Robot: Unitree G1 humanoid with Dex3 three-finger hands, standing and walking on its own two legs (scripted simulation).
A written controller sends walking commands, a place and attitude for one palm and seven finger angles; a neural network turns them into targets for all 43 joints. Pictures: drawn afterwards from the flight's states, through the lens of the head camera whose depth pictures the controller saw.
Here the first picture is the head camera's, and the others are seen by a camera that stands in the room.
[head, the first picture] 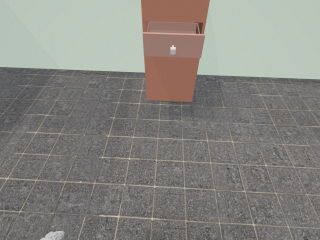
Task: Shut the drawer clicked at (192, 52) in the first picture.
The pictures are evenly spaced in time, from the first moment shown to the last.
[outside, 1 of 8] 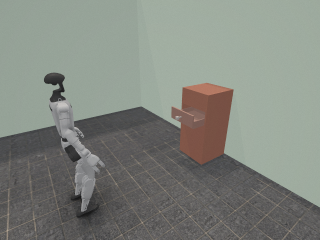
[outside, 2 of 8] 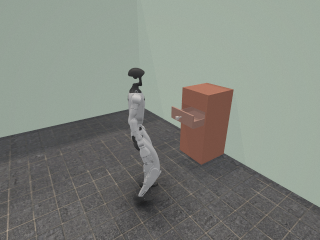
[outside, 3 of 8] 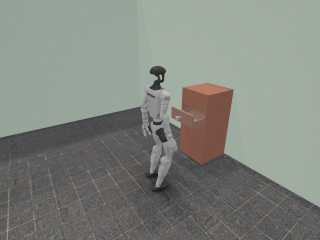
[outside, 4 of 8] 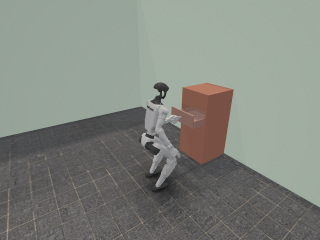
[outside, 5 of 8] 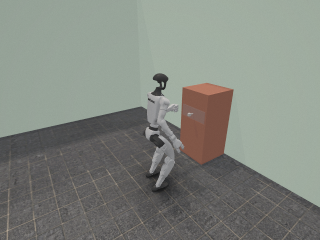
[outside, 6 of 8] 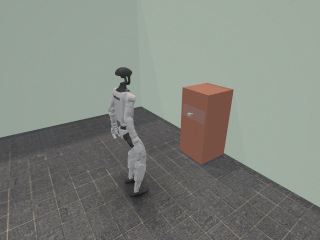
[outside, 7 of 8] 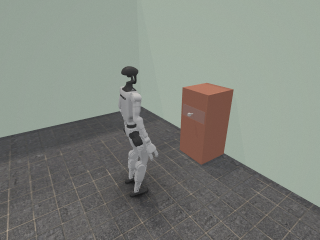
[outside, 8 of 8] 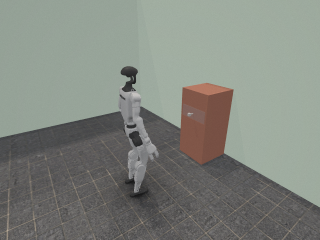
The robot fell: no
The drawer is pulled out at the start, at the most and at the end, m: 0.19 0.19 0.00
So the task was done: yes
